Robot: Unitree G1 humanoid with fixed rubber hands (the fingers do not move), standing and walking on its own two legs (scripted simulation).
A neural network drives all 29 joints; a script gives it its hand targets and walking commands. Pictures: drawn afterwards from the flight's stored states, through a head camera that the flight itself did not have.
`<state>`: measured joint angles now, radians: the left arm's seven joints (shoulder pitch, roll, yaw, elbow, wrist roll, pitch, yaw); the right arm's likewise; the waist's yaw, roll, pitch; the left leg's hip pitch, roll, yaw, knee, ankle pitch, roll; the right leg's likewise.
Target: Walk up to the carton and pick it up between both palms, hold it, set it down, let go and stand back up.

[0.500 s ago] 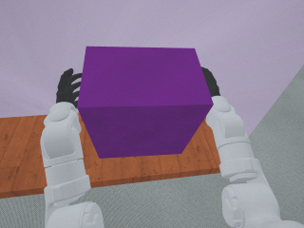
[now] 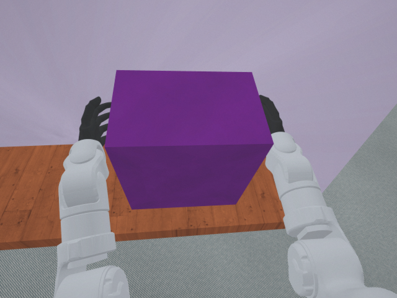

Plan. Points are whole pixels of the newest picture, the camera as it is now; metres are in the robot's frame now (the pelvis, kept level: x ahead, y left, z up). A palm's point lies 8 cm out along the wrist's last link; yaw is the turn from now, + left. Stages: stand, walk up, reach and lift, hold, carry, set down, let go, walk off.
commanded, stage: set down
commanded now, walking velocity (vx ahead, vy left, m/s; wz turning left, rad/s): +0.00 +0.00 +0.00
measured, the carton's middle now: (185, 147) +0.41 +0.03 +0.08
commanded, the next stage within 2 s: none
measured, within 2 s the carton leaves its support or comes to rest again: rests again in 0.50 s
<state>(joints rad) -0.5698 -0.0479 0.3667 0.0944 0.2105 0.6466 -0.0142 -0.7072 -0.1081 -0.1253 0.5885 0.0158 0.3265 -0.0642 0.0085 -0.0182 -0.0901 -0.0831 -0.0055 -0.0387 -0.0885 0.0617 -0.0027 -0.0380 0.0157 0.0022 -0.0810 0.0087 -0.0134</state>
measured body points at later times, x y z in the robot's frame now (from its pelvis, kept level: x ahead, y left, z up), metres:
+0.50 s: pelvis +0.01 +0.00 +0.00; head +0.02 +0.01 +0.45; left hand +0.39 +0.21 +0.11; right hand +0.44 -0.14 +0.12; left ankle +0.00 +0.12 -0.76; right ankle -0.03 -0.11 -0.76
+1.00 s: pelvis +0.00 +0.00 +0.00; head +0.03 +0.00 +0.45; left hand +0.39 +0.21 +0.10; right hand +0.44 -0.14 +0.10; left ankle +0.00 +0.12 -0.76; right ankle -0.03 -0.11 -0.76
